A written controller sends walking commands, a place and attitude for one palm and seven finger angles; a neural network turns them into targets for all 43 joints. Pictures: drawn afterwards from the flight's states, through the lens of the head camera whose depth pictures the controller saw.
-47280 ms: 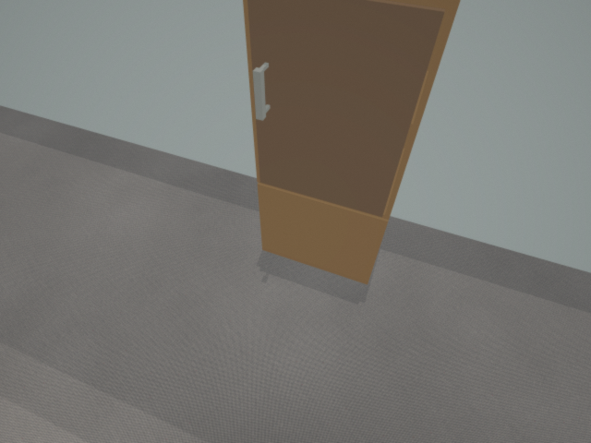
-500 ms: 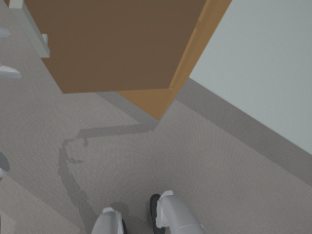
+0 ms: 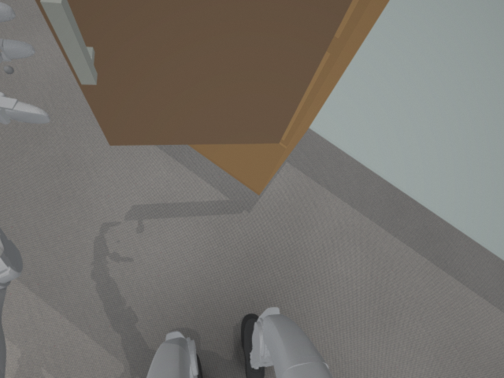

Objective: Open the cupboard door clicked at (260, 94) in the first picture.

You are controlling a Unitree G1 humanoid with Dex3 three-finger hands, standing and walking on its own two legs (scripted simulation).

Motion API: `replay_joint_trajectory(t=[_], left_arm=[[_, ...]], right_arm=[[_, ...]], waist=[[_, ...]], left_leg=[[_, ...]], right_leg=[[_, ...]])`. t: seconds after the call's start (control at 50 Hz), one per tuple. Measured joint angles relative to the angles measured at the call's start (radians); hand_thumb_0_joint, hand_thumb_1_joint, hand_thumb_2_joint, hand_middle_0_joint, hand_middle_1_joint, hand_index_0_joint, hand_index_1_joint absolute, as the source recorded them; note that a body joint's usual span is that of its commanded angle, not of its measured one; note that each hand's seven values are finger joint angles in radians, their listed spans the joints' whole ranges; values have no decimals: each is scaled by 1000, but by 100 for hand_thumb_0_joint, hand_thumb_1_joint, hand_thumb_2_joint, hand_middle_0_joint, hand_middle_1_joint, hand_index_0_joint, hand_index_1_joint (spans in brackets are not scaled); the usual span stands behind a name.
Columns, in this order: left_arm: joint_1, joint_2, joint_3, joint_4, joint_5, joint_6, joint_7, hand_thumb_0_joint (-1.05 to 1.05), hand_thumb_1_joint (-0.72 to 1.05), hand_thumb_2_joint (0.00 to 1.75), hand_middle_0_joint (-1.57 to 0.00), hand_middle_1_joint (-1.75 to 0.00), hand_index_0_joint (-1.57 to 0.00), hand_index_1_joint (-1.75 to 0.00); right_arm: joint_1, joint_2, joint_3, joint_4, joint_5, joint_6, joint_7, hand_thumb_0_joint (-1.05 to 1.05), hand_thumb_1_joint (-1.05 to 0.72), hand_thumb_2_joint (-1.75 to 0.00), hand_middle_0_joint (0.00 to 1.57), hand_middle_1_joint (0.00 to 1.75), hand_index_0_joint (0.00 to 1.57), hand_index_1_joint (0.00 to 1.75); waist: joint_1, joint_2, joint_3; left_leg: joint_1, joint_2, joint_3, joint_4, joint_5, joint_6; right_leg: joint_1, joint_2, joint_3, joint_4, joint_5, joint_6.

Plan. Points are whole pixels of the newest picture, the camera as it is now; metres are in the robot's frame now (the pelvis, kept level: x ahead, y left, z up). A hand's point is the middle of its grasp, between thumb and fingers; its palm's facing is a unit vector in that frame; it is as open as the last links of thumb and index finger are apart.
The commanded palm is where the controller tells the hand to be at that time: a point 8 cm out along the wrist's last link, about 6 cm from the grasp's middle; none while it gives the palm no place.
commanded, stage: slide the fingers in behind the handle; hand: left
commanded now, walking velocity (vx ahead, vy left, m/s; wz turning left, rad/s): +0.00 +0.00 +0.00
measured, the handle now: (75, 32) +0.59 +0.19 +0.08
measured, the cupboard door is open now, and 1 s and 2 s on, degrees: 41 41 41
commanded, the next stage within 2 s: close the thumb around the handle in 1.60 s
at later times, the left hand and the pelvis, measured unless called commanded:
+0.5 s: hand (38, 68) +0.54 +0.23 +0.07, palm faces -0.01 -1.00 -0.02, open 14.0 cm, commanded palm +0.52 +0.27 +0.07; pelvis +0.00 -0.01 +0.00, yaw -1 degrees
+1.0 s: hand (73, 68) +0.54 +0.19 +0.08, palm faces -0.01 -1.00 -0.03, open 14.0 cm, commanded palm +0.51 +0.23 +0.07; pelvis +0.00 -0.01 +0.00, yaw +0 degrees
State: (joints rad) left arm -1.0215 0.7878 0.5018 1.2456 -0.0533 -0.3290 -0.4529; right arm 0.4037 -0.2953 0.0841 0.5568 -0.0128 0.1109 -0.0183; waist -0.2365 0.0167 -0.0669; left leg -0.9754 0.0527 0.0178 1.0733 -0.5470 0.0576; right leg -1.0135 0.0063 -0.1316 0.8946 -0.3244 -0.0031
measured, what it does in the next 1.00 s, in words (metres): stands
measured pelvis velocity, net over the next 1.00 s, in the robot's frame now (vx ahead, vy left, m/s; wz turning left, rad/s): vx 0.00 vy -0.01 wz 0.00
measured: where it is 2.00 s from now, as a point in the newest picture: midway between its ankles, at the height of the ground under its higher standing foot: outside the picture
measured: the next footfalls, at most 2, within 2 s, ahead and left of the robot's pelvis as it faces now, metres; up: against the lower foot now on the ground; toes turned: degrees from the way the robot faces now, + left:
none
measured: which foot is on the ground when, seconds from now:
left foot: down 0.00-1.00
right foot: down 0.00-1.00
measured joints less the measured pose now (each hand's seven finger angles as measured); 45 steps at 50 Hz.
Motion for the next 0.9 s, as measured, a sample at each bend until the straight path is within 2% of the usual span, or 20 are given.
replay_joint_trajectory(t=[0.06, 0.18, 0.32, 0.46, 0.58, 0.72, 0.9], left_arm=[[6, 4, 0, -17, -8, -3, -2, -2, -50, 30, -30, -120, -30, -120], [-4, -24, -39, -5, -32, 11, -13, -2, -50, 30, -30, -120, -30, -120], [16, -57, -17, -18, -13, 2, 31, -2, -50, 30, -30, -120, -30, -120], [41, -72, -4, -35, -10, -12, 52, -2, -50, 30, -30, -120, -30, -120], [56, -83, -20, -47, -21, -15, 56, -2, -50, 30, -30, -120, -30, -120], [56, -141, -72, -56, -46, -28, 62, -2, -50, 30, -30, -120, -30, -120], [25, -176, -80, -31, -6, -41, 131, -2, -50, 30, -30, -120, -30, -120]], right_arm=[[11, 8, 2, 3, -1, 2, 2, 0, -91, -90, 20, 30, 20, 30], [34, 17, 9, 23, 1, 9, 8, 0, -91, -90, 20, 30, 20, 30], [41, 19, 2, 18, -6, 4, 14, 0, -90, -90, 20, 30, 20, 30], [38, 15, -4, 9, -2, 6, 19, 0, -91, -90, 20, 30, 20, 30], [33, 11, -10, 8, 0, 3, 17, 0, -91, -90, 20, 30, 20, 30], [21, 9, -20, 27, -1, -1, 19, 0, -91, -90, 20, 30, 20, 30], [-1, 14, -20, 19, -8, -19, 20, 0, -91, -90, 20, 30, 20, 30]], waist=[[2, 3, -1], [11, 12, -4], [-2, 13, -12], [1, 11, -8], [13, 9, -8], [31, 11, -18], [17, 10, -14]], left_leg=[[-1, 1, 3, -3, 1, 0], [7, -3, 1, -11, 3, 1], [7, 1, 8, -12, 1, -1], [27, 6, 16, -22, 1, -3], [40, 4, 14, -35, 7, -6], [50, -3, 4, -38, 9, -10], [31, -6, 6, -19, 6, -12]], right_leg=[[-3, 1, 3, -2, 2, 1], [6, -2, 2, -8, 2, 1], [0, 3, 9, -4, 0, -1], [12, 9, 17, -8, 1, -4], [25, 8, 16, -16, 2, -7], [37, 1, 7, -15, -4, -8], [13, -3, 9, 13, -11, -12]])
